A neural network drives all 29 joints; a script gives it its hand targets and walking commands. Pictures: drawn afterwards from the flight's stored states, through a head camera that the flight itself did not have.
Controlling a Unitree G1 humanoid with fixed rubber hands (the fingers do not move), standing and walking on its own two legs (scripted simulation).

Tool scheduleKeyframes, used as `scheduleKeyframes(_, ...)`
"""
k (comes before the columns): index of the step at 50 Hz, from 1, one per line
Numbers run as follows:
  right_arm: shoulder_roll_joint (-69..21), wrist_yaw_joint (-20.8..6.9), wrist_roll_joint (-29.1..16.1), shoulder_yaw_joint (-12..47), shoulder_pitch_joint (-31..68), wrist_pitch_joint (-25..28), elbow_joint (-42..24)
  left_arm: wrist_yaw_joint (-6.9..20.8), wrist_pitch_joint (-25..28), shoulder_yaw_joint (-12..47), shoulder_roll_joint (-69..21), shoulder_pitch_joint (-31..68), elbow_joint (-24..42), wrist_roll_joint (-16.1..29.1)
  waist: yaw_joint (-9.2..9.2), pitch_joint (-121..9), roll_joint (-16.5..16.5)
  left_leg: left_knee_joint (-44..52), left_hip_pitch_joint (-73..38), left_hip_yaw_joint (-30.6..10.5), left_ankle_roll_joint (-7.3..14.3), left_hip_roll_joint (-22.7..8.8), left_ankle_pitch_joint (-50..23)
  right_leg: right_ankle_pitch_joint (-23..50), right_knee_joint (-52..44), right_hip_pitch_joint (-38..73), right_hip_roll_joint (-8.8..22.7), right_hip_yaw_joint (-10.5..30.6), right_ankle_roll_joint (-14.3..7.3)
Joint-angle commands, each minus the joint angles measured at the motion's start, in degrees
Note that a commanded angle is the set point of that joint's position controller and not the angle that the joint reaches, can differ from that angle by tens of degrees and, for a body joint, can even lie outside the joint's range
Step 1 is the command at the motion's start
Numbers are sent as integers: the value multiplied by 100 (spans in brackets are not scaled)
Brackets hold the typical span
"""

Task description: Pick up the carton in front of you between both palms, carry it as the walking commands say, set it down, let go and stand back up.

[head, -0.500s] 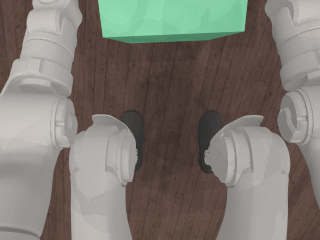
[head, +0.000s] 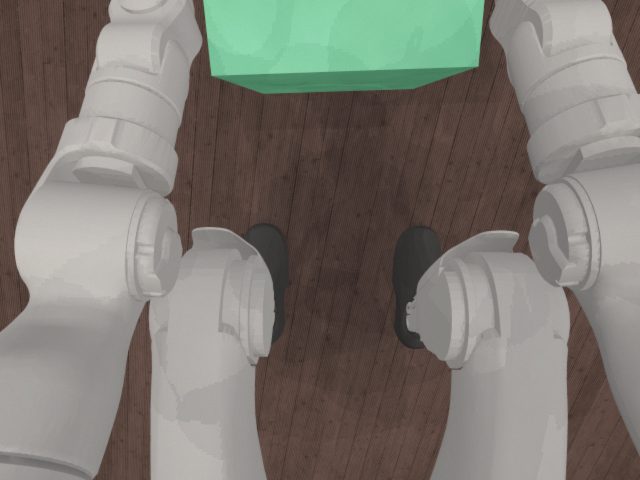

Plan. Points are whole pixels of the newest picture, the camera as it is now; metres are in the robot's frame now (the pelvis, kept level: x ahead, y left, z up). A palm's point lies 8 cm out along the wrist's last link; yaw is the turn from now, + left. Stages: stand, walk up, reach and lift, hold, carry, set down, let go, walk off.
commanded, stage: reach and lift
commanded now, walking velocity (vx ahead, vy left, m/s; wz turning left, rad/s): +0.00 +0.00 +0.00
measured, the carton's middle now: out of the picture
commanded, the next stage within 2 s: none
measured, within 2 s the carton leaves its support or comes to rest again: leaves its support in 0.28 s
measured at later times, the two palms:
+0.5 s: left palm out of the picture +0.53 +0.15 -0.06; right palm out of the picture +0.54 -0.14 -0.06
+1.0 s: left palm out of the picture +0.49 +0.16 +0.09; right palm out of the picture +0.50 -0.14 +0.09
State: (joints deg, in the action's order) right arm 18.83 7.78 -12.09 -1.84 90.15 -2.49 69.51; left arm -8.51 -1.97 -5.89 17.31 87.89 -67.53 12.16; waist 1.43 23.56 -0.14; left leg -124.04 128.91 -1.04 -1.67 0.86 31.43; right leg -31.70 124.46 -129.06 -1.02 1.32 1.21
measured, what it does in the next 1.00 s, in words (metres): rises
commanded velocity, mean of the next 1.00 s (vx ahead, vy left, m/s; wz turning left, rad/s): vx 0.00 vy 0.00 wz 0.00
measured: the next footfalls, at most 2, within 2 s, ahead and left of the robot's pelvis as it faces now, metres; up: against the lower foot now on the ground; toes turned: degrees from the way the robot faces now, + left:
none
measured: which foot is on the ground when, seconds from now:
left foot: down 0.00-1.00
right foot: down 0.00-1.00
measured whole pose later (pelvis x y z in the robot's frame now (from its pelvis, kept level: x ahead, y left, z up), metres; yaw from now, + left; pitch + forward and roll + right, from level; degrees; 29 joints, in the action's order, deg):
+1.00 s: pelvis +0.01 +0.00 +0.14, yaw +0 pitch +42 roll +0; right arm -0.9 2.6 12.5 -25.9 56.9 -23.7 36.6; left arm -2.1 -24.1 -27.0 -1.4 55.6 -34.9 -12.3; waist 0.8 -10.6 0.4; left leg -96.4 111.0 -2.5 -2.0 2.3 27.5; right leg -27.8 96.7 -110.9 -2.8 2.6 1.7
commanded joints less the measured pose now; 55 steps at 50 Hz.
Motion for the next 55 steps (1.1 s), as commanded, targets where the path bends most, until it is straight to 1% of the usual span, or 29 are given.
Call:
scheduleKeyframes(1, -3281, -884, 202, 609, 2669, -90, -772, 930, -104, 744, -3195, 2774, 756, -143, 8, -6545, 167, 801, -3084, 363, -8, 423, -1367, 1279, -828, 3253, -470, -307, -6)
scheduleKeyframes(2, -3964, -1118, 337, 615, 2783, -188, -844, 1169, -217, 746, -3893, 2878, 825, -286, 16, -6400, 147, 742, -3031, 406, -5, 471, -1293, 1212, -773, 3153, -512, -339, -14)
scheduleKeyframes(4, -4767, -1467, 520, 449, 2686, -377, -979, 1535, -413, 665, -4687, 2874, 1038, -468, 14, -6190, 123, 688, -2897, 490, 18, 535, -1178, 1134, -707, 2935, -575, -424, -24)
scheduleKeyframes(5, -4994, -1579, 575, 374, 2614, -449, -1038, 1657, -500, 627, -4901, 2848, 1135, -511, 12, -6154, 133, 671, -2833, 515, 37, 542, -1186, 1135, -697, 2841, -583, -461, -38)
scheduleKeyframes(7, -5321, -1709, 554, 376, 2569, -553, -1255, 1808, -627, 658, -5213, 2846, 1377, -472, 14, -6369, 143, 630, -2861, 545, 65, 547, -1324, 1271, -652, 2852, -589, -486, -84)
scheduleKeyframes(9, -5602, -1774, 424, 533, 2637, -643, -1601, 1884, -717, 844, -5488, 2948, 1680, -323, 7, -6914, 132, 587, -3060, 569, 86, 545, -1527, 1470, -607, 3040, -595, -503, -119)
scheduleKeyframes(11, -5842, -1798, 206, 823, 2881, -701, -2075, 1907, -787, 1130, -5834, 3073, 2053, -100, -3, -7687, 88, 563, -3401, 595, 103, 562, -1768, 1652, -589, 3291, -610, -543, -128)
scheduleKeyframes(12, -5943, -1785, 91, 1007, 3028, -714, -2385, 1890, -807, 1276, -6047, 3084, 2274, 44, -16, -8230, 89, 553, -3700, 610, 104, 591, -1994, 1823, -585, 3511, -621, -583, -121)
scheduleKeyframes(14, -6285, -1725, -79, 1310, 3175, -770, -3003, 1838, -894, 1514, -6362, 3132, 2772, 234, -15, -9528, 193, 544, -4222, 635, 71, 637, -2525, 2396, -579, 4238, -642, -638, -101)
scheduleKeyframes(15, -6518, -1694, -116, 1382, 3139, -824, -3239, 1820, -950, 1587, -6487, 3133, 3022, 274, 2, -10165, 244, 572, -4373, 665, 50, 660, -2739, 2680, -594, 4633, -661, -654, -91)
scheduleKeyframes(17, -6891, -1701, 2, 1360, 2943, -1003, -3523, 1846, -1098, 1615, -6733, 3070, 3320, 205, 6, -11023, 266, 677, -4428, 692, 32, 699, -3064, 3151, -659, 5048, -698, -651, -55)
scheduleKeyframes(18, -7075, -1693, 88, 1338, 2760, -1098, -3521, 1816, -1171, 1666, -6920, 3000, 3469, 108, 0, -11193, 238, 767, -4427, 710, 9, 730, -3133, 3201, -719, 4919, -743, -670, -19)
scheduleKeyframes(19, -7178, -1694, 205, 1289, 2504, -1190, -3497, 1806, -1246, 1665, -6992, 2876, 3564, 8, -44, -11169, 209, 867, -4394, 700, -1, 757, -3127, 3198, -823, 4806, -755, -673, 1)
scheduleKeyframes(21, -7395, -1720, 389, 1203, 2044, -1355, -3378, 1807, -1400, 1569, -7079, 2465, 3540, -244, -17, -10746, 190, 1130, -4300, 687, 4, 789, -2830, 2789, -1113, 4322, -795, -669, 38)
scheduleKeyframes(23, -7520, -1785, 674, 921, 1632, -1490, -3012, 1824, -1529, 1292, -7138, 2037, 3213, -607, 38, -9794, 155, 1451, -3917, 659, 31, 792, -2223, 2113, -1431, 3712, -825, -650, 29)
scheduleKeyframes(26, -7500, -1891, 1233, 279, 1209, -1629, -2317, 1898, -1690, 653, -7147, 1599, 2538, -1222, 99, -8285, 142, 1943, -3244, 612, 82, 780, -1249, 1165, -1940, 3026, -826, -591, -33)
scheduleKeyframes(28, -7395, -1907, 1535, -78, 1191, -1667, -2131, 1930, -1732, 323, -7058, 1540, 2326, -1515, 112, -7886, 133, 2212, -3109, 587, 113, 786, -880, 809, -2200, 2908, -835, -566, -71)
scheduleKeyframes(30, -7356, -1905, 1702, -266, 1245, -1674, -2088, 1938, -1742, 191, -7085, 1598, 2277, -1658, 75, -7882, 131, 2422, -3189, 572, 126, 801, -739, 669, -2425, 2984, -852, -557, -96)
scheduleKeyframes(34, -7389, -1896, 1839, -354, 1338, -1708, -2166, 1981, -1790, 138, -7217, 1669, 2306, -1756, 15, -8283, 118, 2765, -3516, 579, 118, 818, -642, 587, -2783, 3405, -866, -566, -103)
scheduleKeyframes(38, -7616, -1938, 1803, -162, 1301, -1847, -2355, 2065, -1940, 259, -7449, 1584, 2441, -1751, 14, -8867, 120, 3080, -4024, 607, 100, 823, -632, 538, -3129, 3925, -882, -577, -71)
scheduleKeyframes(42, -7897, -2003, 1678, 168, 1055, -1988, -2632, 2160, -2088, 617, -7742, 1388, 2700, -1580, -42, -9436, 84, 3350, -4536, 610, 61, 842, -960, 879, -3397, 4579, -887, -576, -40)
scheduleKeyframes(45, -8108, -2039, 1520, 476, 799, -2048, -2876, 2185, -2145, 926, -7910, 1127, 2925, -1431, -45, -9670, 60, 3536, -4956, 568, 37, 850, -1316, 1236, -3570, 4943, -893, -551, -22)
scheduleKeyframes(50, -8351, -2053, 1339, 860, 262, -2062, -3113, 2165, -2151, 1242, -8068, 539, 3119, -1338, -9, -9466, 86, 3910, -5458, 478, 28, 869, -1619, 1552, -3937, 5391, -902, -473, 15)
scheduleKeyframes(55, -8472, -2012, 1368, 973, -298, -2011, -3113, 2135, -2095, 1299, -8142, -58, 3096, -1414, 6, -8910, 134, 4364, -5806, 382, 39, 890, -1597, 1544, -4413, 5776, -909, -378, 31)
